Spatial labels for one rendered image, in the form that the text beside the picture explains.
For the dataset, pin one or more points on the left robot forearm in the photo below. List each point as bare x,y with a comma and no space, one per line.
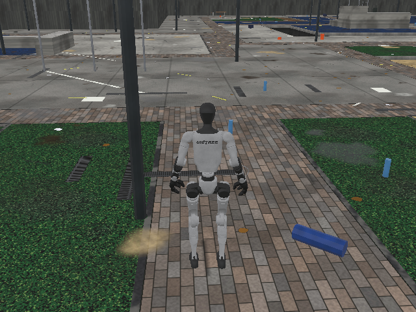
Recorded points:
176,171

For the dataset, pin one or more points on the right robot forearm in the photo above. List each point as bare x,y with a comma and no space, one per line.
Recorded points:
239,172

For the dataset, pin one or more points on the robot left upper arm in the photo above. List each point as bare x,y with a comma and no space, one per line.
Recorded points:
183,148

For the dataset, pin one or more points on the left robot hand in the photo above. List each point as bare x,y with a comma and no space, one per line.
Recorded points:
177,183

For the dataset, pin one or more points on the right robot hand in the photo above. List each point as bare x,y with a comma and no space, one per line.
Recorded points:
241,185

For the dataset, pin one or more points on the robot right thigh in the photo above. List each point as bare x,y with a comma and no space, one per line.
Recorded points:
223,190

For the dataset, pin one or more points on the robot right upper arm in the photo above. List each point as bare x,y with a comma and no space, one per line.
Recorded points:
231,147

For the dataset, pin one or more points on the robot torso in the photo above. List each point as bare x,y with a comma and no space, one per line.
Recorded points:
207,157

